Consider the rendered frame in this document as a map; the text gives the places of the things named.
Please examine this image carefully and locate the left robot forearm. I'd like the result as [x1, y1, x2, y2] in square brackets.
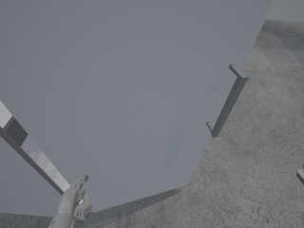
[48, 213, 75, 228]

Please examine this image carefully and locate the left robot hand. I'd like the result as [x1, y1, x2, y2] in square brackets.
[57, 174, 93, 220]

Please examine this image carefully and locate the fridge door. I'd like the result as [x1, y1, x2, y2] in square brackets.
[0, 0, 275, 213]

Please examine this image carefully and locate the handle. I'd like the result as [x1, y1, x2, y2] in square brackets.
[206, 64, 249, 138]

